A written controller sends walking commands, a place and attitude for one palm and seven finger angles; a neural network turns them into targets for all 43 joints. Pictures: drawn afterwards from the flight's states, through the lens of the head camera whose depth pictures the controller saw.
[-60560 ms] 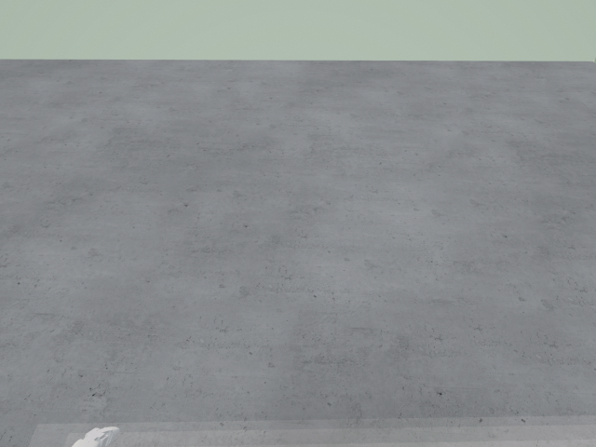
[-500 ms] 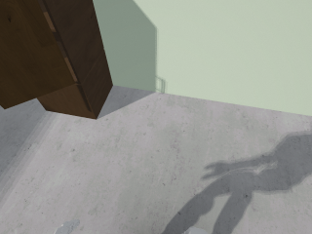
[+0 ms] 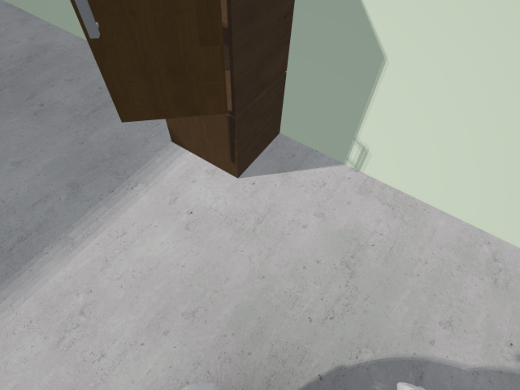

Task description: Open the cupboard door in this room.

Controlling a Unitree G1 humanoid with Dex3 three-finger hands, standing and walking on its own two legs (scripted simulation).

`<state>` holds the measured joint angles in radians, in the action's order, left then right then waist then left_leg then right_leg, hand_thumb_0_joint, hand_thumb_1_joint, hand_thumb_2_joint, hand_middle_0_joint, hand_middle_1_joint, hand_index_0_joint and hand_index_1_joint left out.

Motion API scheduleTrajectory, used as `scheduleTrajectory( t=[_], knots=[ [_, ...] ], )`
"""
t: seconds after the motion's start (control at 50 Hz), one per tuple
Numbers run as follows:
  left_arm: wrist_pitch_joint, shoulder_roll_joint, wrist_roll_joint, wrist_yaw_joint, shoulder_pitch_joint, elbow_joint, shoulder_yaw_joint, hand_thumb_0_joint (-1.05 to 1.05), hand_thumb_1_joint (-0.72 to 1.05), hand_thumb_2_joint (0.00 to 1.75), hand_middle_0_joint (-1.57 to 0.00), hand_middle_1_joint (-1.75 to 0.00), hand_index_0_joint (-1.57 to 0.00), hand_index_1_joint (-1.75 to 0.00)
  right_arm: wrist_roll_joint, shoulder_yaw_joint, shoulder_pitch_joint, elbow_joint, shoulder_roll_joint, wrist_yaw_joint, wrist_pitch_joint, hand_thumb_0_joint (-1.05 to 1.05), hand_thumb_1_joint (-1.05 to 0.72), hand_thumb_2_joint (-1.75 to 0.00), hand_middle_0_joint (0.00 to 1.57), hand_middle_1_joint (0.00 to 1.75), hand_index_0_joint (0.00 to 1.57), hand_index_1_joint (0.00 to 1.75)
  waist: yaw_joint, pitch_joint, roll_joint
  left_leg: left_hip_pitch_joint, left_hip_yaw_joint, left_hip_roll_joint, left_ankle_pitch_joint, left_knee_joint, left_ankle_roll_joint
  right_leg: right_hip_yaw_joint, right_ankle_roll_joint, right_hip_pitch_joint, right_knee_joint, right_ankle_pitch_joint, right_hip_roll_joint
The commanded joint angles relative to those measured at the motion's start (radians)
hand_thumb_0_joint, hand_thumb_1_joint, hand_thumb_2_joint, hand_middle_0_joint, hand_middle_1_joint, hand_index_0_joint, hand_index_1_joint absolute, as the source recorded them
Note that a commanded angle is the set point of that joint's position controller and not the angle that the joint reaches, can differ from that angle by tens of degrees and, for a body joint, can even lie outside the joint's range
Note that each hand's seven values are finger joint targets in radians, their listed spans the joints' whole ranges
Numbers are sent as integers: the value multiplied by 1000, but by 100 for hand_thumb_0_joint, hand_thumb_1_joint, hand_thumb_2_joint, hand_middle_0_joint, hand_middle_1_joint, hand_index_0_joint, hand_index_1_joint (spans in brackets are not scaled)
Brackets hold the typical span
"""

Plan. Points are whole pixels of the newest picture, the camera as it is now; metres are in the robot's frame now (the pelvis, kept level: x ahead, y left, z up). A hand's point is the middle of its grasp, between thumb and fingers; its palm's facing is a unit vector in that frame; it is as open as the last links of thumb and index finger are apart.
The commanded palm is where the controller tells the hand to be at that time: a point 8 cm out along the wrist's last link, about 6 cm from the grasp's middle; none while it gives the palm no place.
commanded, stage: turn to face it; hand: left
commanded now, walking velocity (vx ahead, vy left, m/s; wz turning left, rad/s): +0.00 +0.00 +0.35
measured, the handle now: (84, 2) +0.95 +0.53 +0.08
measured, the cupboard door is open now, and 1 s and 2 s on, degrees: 43 43 43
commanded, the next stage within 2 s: take the last steps up to it in 0.44 s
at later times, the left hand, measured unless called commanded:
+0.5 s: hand out of the picture +0.07 +0.18 -0.15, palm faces +0.16 -0.95 -0.25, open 7.4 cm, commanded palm none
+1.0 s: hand out of the picture -0.08 +0.19 -0.17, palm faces +0.38 -0.91 -0.17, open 7.4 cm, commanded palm none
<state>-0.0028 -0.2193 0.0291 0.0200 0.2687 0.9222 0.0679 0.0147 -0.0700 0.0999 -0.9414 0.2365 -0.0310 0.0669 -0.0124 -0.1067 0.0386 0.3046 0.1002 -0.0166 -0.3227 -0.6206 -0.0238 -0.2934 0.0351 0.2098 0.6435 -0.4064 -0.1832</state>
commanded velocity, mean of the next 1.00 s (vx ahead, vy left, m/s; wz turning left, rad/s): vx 0.14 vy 0.04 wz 0.18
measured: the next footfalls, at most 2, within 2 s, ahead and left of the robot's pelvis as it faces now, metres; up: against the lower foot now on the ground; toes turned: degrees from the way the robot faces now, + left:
right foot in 0.44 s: +0.05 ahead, -0.12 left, +0.00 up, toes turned +3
left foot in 0.94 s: +0.08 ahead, +0.17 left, +0.00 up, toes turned +23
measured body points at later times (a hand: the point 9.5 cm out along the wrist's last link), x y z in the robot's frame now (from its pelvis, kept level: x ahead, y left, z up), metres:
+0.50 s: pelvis +0.01 -0.02 +0.01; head +0.05 -0.04 +0.45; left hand +0.06 +0.23 -0.13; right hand +0.08 -0.25 -0.16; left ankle +0.00 +0.10 -0.71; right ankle +0.01 -0.12 -0.73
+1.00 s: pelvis +0.05 +0.05 +0.00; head +0.08 +0.07 +0.45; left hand -0.10 +0.23 -0.16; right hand +0.22 -0.15 -0.13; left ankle +0.04 +0.15 -0.73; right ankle +0.01 -0.11 -0.70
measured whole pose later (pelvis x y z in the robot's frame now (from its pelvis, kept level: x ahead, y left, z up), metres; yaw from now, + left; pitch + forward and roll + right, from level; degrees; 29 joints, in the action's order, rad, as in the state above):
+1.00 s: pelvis +0.05 +0.05 +0.00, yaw +16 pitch +0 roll +1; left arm 0.00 -0.17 0.03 0.00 0.43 1.15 0.06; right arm 0.03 -0.05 0.14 -0.99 0.18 -0.01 -0.03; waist -0.05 -0.06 0.05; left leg 0.30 0.13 -0.02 -0.27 -0.58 0.03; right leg -0.12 0.02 0.21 0.79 -0.50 -0.15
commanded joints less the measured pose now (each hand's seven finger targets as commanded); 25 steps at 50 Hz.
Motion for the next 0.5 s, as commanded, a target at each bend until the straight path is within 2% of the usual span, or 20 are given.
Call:
scheduleTrajectory(
  t=[0.0, 0.02, 0.04, 0.08, 0.12, 0.18, 0.24, 0.3, 0.32, 0.34, 0.36, 0.38, 0.4, 0.42, 0.44, 0.46, 0.48],
  knots=[
    [-10, -89, -11, -1, -63, -132, 11, 0, 90, 90, -20, -30, -20, -30, 6, -59, 217, 30, 278, 21, -40, 0, -90, -90, 20, 30, 20, 30, 118, 246, -286, -345, -472, -431, 691, 241, 273, 188, 33, 357, 444, -296, 42],
    [-23, -87, -9, 11, -98, -124, 10, 0, 90, 90, -20, -30, -20, -30, 4, -50, 208, 34, 251, 35, -44, 0, -90, -90, 20, 30, 20, 30, 110, 252, -280, -321, -471, -402, 657, 246, 262, 260, 29, 379, 504, -250, 40],
    [-22, -88, -10, 9, -114, -103, 15, 0, 90, 90, -20, -30, -20, -30, 8, -43, 161, 43, 220, 48, -46, 0, -90, -90, 20, 30, 20, 30, 94, 201, -258, -256, -426, -352, 600, 253, 246, 287, 32, 389, 527, -184, 43],
    [-26, -89, -8, -7, -70, -55, 20, 0, 90, 90, -20, -30, -20, -30, 10, -22, 71, 64, 165, 53, -54, 0, -90, -90, 20, 30, 20, 30, 38, 132, -190, -163, -298, -258, 532, 278, 202, 290, 36, 347, 535, -48, 52],
    [-27, -84, -7, -12, -32, -32, 19, 0, 90, 90, -20, -30, -20, -30, 7, -12, 67, 65, 147, 55, -65, 0, -90, -90, 20, 30, 20, 30, 17, 144, -151, -176, -247, -228, 588, 279, 187, 283, 41, 322, 503, 3, 62],
    [-30, -70, -9, -9, -18, -26, 14, 0, 90, 90, -20, -30, -20, -30, 6, -10, 83, 53, 140, 54, -67, 0, -90, -90, 20, 30, 20, 30, 14, 159, -154, -196, -244, -222, 590, 280, 196, 273, 47, 299, 429, 15, 79],
    [-28, -58, -11, -8, -59, -38, 8, 0, 90, 90, -20, -30, -20, -30, 10, -11, 111, 39, 136, 53, -64, 0, -90, -90, 20, 30, 20, 30, 29, 141, -153, -177, -273, -221, 554, 282, 201, 265, 44, 263, 331, -5, 97],
    [-25, -44, -14, -6, -70, -45, 3, 0, 90, 90, -20, -30, -20, -30, 14, -15, 102, 34, 136, 52, -56, 0, -90, -90, 20, 30, 20, 30, 30, 142, -189, -151, -297, -215, 484, 267, 201, 246, 34, 188, 184, -35, 124],
    [-20, -44, -15, -5, -60, -44, 2, 0, 90, 90, -20, -30, -20, -30, 15, -16, 94, 34, 137, 51, -54, 0, -90, -90, 20, 30, 20, 30, 25, 135, -207, -131, -311, -214, 469, 260, 198, 239, 31, 156, 134, -33, 133],
    [-19, -40, -16, -4, -50, -36, 3, 0, 90, 90, -20, -30, -20, -30, 15, -16, 90, 32, 131, 51, -51, 0, -90, -90, 20, 30, 20, 30, 22, 130, -188, -108, -325, -206, 439, 258, 194, 233, 24, 117, 84, -14, 145],
    [-14, -37, -17, -3, -29, -29, 3, 0, 90, 90, -20, -30, -20, -30, 13, -18, 85, 29, 128, 51, -50, 0, -90, -90, 20, 30, 20, 30, 9, 130, -193, -72, -326, -195, 418, 238, 182, 228, 20, 58, 6, 43, 152],
    [-6, -41, -18, 0, 7, -17, 5, 0, 90, 90, -20, -30, -20, -30, 8, -16, 76, 27, 117, 50, -50, 0, -90, -90, 20, 30, 20, 30, -11, 147, -169, -48, -318, -169, 389, 204, 158, 224, 16, -18, -111, 131, 153],
    [5, -63, -16, 5, 46, -6, 9, 0, 90, 90, -20, -30, -20, -30, 1, -15, 75, 27, 96, 47, -52, 0, -90, -90, 20, 30, 20, 30, -28, 165, -102, 1, -291, -126, 307, 141, 114, 253, 8, -124, -249, 226, 115],
    [18, -133, -3, 13, 60, 1, 21, 0, 90, 90, -20, -30, -20, -30, -9, -11, 97, 29, 47, 40, -54, 0, -90, -90, 20, 30, 20, 30, -26, 179, 86, 135, -186, -21, 104, 4, 49, 435, -47, -239, -315, 314, -59],
    [20, -185, 0, 13, 52, 0, 25, 0, 90, 90, -20, -30, -20, -30, -8, -5, 90, 46, 19, 35, -49, 0, -90, -90, 20, 30, 20, 30, -27, 141, 224, 195, -104, 74, -223, -188, 6, 571, -164, -182, -356, 404, -250],
    [26, -162, -6, 15, 48, -2, 22, 0, 90, 90, -20, -30, -20, -30, 2, -13, 60, 38, 48, 39, -34, 0, -90, -90, 20, 30, 20, 30, -36, 121, 226, 211, -148, 40, -278, -349, 6, 587, -212, -109, -358, 510, -262],
    [27, -141, -8, 16, 17, 0, 15, 0, 90, 90, -20, -30, -20, -30, 1, -18, 53, 20, 48, 38, -26, 0, -90, -90, 20, 30, 20, 30, -20, 81, 214, 231, -154, 32, -236, -456, 0, 544, -215, -90, -344, 565, -217]
  ],
)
